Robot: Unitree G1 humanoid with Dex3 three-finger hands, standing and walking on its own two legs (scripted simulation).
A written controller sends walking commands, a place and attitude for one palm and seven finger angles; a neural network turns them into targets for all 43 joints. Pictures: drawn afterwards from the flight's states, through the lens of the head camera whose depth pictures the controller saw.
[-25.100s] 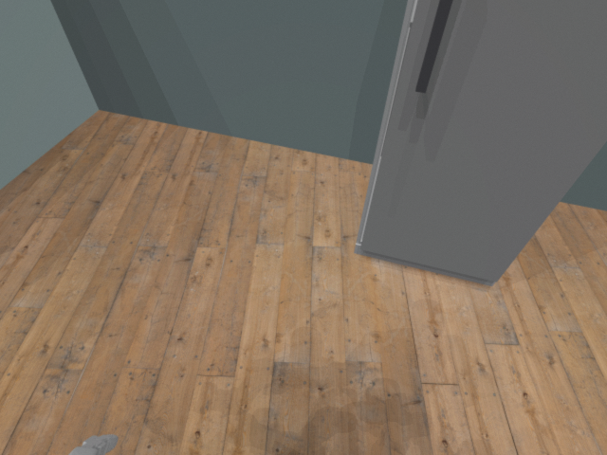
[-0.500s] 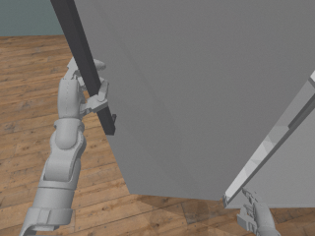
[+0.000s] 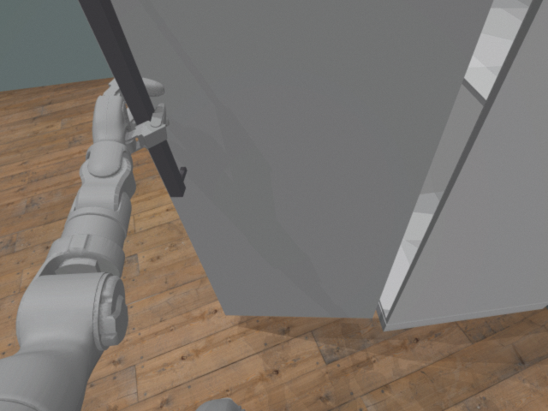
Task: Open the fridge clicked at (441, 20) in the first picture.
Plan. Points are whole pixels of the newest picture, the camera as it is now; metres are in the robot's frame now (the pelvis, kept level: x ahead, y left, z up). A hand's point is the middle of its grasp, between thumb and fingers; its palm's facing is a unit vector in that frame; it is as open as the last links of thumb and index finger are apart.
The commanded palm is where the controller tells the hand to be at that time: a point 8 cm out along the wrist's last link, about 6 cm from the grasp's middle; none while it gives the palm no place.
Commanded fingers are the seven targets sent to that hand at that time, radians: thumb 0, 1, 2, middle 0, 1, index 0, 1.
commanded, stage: stop walking and hold the door back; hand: left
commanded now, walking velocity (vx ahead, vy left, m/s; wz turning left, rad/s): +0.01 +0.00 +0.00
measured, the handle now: (143, 91) +0.51 +0.17 +0.23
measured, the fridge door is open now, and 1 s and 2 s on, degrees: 81 75 75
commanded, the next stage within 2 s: loosen the grip on the handle in 0.40 s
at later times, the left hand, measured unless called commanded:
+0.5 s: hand (156, 125) +0.47 +0.16 +0.19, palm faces +0.02 -0.99 -0.14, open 5.9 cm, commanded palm +0.45 +0.21 +0.18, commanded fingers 0.00 0.78 0.84 -0.45 -1.40 -0.45 -1.40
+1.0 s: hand (161, 118) +0.52 +0.17 +0.18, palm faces +0.07 -0.98 -0.18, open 13.7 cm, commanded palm +0.47 +0.22 +0.19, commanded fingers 0.00 -0.55 0.20 -0.25 -1.15 -0.25 -1.15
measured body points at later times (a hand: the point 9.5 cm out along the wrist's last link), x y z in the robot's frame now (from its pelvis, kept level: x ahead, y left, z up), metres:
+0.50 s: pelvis +0.01 +0.05 -0.01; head +0.04 +0.04 +0.44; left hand +0.47 +0.21 +0.20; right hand +0.12 -0.19 -0.13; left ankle +0.04 +0.17 -0.74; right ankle +0.05 -0.09 -0.74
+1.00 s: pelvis +0.04 +0.04 +0.00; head +0.08 +0.05 +0.45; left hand +0.51 +0.22 +0.19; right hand +0.05 -0.24 -0.11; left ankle +0.04 +0.17 -0.74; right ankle +0.05 -0.09 -0.74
